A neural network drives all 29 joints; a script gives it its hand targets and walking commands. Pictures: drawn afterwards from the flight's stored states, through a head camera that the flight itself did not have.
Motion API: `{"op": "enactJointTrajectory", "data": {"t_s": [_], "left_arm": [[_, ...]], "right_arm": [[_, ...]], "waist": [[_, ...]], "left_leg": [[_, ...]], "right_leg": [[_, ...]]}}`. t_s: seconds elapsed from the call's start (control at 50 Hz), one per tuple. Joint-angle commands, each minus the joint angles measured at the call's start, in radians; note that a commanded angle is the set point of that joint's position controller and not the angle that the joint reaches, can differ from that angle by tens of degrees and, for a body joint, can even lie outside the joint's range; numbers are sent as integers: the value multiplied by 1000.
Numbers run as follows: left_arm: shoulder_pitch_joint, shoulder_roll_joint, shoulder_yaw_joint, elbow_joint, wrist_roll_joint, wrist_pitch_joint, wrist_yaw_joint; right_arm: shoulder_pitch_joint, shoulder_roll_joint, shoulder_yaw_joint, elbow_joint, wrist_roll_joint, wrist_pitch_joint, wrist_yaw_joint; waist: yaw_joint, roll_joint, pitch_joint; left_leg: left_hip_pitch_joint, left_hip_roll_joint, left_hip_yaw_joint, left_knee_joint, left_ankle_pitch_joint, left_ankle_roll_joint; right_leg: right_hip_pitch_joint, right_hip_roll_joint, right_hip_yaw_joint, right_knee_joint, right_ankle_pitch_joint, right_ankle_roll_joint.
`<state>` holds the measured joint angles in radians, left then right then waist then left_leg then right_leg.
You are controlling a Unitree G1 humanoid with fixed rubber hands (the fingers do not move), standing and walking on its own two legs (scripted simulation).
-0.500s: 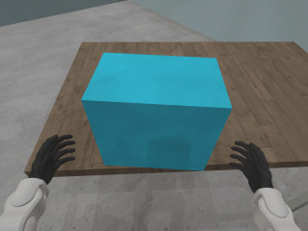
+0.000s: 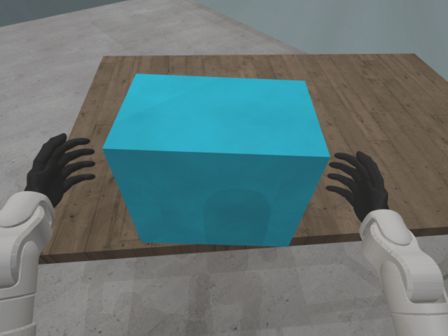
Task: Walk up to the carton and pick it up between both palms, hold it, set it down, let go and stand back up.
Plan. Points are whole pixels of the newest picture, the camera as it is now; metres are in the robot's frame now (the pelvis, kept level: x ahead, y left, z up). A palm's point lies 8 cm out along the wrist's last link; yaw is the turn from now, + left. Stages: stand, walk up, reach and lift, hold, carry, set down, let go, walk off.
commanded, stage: reach and lift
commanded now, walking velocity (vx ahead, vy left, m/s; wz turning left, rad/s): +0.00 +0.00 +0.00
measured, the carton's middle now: (217, 166) +0.38 +0.02 +0.11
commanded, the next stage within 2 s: none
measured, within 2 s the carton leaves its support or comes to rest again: neither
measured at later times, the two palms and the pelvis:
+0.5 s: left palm (50, 132) +0.36 +0.27 +0.20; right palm (372, 149) +0.35 -0.23 +0.18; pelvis -0.02 -0.01 +0.00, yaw +1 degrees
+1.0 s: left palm (43, 77) +0.40 +0.27 +0.26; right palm (378, 98) +0.40 -0.23 +0.24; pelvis -0.02 -0.01 +0.00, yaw +2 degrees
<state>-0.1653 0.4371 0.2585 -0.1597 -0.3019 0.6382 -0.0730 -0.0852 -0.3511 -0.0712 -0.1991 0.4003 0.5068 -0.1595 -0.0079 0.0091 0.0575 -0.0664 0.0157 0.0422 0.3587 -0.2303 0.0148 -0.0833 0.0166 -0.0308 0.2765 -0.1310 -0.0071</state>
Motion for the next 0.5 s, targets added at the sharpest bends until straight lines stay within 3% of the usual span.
{"op": "enactJointTrajectory", "data": {"t_s": [0.0, 0.12, 0.22, 0.34, 0.48], "left_arm": [[-338, 206, 74, -140, 2, 1, -3], [-506, 245, 74, -65, 9, 24, 6], [-651, 268, 69, 33, 16, 46, 25], [-791, 296, 51, 141, 17, 65, 31], [-918, 338, 29, 237, 5, 58, 18]], "right_arm": [[-322, -153, -80, -157, 11, -19, -4], [-483, -172, -77, -73, 26, 9, 2], [-622, -189, -77, 67, 40, 25, 14], [-779, -220, -70, 187, 53, 21, 22], [-918, -233, -49, 274, 68, 12, 21]], "waist": [[-27, 24, -289], [-27, 40, -328], [-25, 62, -354], [-31, 66, -438], [-43, 32, -523]], "left_leg": [[-72, -9, -28, -37, 376, -60], [-130, -4, -29, -46, 298, -47], [-175, 1, -26, -49, 240, -37], [-177, -3, -22, -34, 249, -34], [-180, -20, -24, -16, 291, -25]], "right_leg": [[212, 6, 71, 26, 285, -31], [213, 3, 72, 40, 239, -29], [205, 3, 71, 50, 193, -35], [208, 9, 63, 63, 212, -31], [248, 10, 62, 77, 308, -16]]}}
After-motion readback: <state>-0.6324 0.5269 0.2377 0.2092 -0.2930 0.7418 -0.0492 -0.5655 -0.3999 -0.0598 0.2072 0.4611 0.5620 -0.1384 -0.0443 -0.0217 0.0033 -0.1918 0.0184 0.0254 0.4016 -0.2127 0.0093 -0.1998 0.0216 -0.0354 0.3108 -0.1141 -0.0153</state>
